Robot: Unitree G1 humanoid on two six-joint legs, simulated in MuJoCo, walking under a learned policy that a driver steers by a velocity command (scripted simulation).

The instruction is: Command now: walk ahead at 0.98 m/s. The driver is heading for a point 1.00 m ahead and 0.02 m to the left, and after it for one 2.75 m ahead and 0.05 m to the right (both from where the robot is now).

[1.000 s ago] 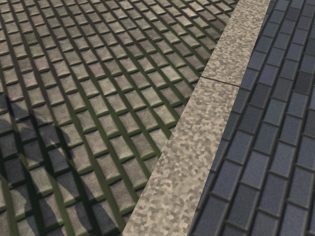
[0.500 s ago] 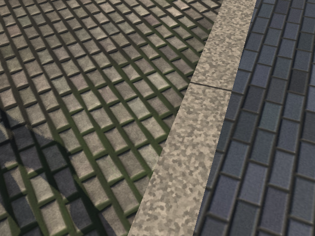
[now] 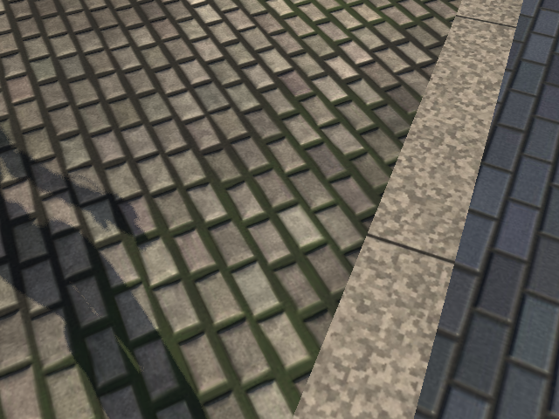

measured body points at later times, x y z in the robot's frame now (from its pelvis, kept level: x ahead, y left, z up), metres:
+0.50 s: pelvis +0.48 -0.04 +0.02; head +0.51 -0.03 +0.47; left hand +0.57 +0.23 -0.11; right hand +0.52 -0.30 -0.12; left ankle +0.31 +0.08 -0.58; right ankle +0.54 -0.10 -0.71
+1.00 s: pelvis +0.98 +0.01 +0.02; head +0.99 +0.01 +0.47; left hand +1.06 +0.27 -0.10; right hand +1.00 -0.27 -0.11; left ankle +0.99 +0.07 -0.71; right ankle +0.90 -0.13 -0.60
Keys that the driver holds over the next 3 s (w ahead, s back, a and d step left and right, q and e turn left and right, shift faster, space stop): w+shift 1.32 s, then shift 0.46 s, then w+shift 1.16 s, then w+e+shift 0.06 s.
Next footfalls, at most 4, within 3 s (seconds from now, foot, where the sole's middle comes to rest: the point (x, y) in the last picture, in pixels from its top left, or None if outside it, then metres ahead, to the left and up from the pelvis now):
0.38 right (345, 376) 0.58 -0.10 -0.75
0.84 left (274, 224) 1.03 0.08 -0.75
1.30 right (326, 122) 1.49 -0.09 -0.75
1.68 left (280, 72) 1.78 0.07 -0.75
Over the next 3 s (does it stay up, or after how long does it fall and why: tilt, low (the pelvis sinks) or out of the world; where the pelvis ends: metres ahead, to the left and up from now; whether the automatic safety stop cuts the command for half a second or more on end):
stays up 2.27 0.07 -0.01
